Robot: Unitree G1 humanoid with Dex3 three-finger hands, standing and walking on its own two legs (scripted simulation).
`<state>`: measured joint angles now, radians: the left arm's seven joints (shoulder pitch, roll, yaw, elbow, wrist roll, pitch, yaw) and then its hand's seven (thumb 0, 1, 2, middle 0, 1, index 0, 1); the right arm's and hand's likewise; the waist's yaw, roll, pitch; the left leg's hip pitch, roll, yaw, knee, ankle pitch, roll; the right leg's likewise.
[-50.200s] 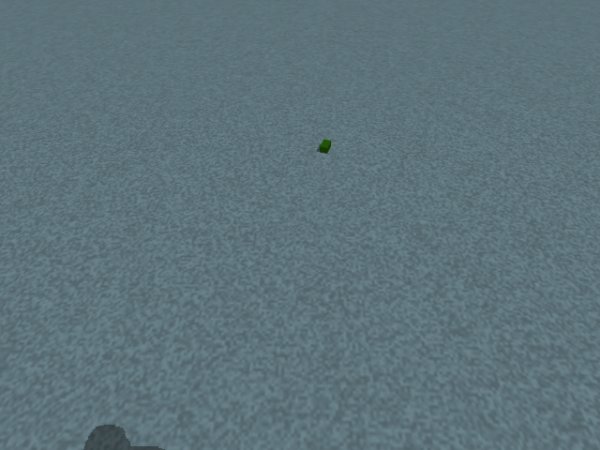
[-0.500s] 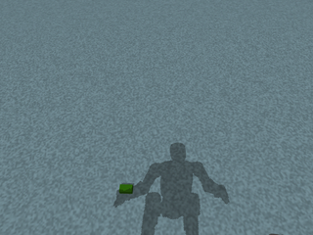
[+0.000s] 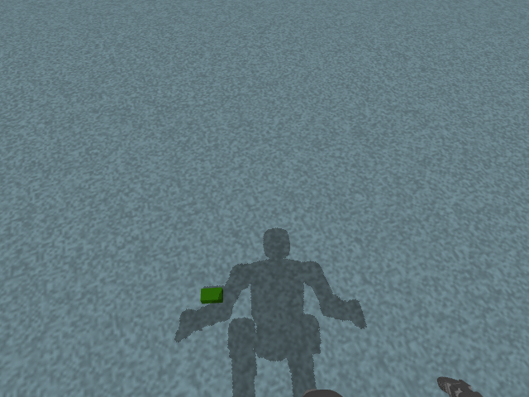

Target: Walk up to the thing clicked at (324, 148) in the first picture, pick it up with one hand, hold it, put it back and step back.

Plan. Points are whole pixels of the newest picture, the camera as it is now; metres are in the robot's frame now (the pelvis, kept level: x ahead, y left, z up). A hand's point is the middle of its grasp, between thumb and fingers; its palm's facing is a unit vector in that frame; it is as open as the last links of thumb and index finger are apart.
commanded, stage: step back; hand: left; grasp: from above
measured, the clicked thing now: (212, 295) +0.53 +0.18 -0.74
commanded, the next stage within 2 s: none
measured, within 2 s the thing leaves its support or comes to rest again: neither
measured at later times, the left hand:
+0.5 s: hand out of the picture +0.00 +0.28 -0.15, palm faces +0.02 -0.94 -0.35, open 7.4 cm
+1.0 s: hand out of the picture -0.18 +0.23 -0.12, palm faces -0.04 -0.91 -0.41, open 7.4 cm
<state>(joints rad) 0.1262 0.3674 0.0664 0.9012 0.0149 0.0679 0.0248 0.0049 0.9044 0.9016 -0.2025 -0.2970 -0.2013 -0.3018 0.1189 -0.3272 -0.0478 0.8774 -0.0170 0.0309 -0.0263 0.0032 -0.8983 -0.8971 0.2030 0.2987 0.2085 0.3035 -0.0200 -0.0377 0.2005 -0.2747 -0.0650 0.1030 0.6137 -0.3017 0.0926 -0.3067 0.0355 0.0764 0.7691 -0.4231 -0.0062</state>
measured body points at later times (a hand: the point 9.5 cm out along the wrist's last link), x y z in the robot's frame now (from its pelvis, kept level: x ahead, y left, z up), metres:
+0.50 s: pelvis -0.13 +0.02 +0.00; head -0.07 +0.05 +0.45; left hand +0.00 +0.33 -0.13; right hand -0.02 -0.29 -0.10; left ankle -0.13 +0.14 -0.72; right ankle -0.04 -0.10 -0.69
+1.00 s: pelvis -0.27 -0.03 +0.01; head -0.23 -0.06 +0.45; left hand -0.18 +0.28 -0.10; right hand -0.18 -0.36 -0.12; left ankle -0.26 +0.12 -0.64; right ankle -0.24 -0.14 -0.72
